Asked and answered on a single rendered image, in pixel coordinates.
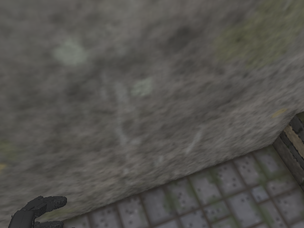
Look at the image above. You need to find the robot left hand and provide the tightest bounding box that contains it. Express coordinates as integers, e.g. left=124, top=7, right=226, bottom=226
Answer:
left=8, top=196, right=75, bottom=228

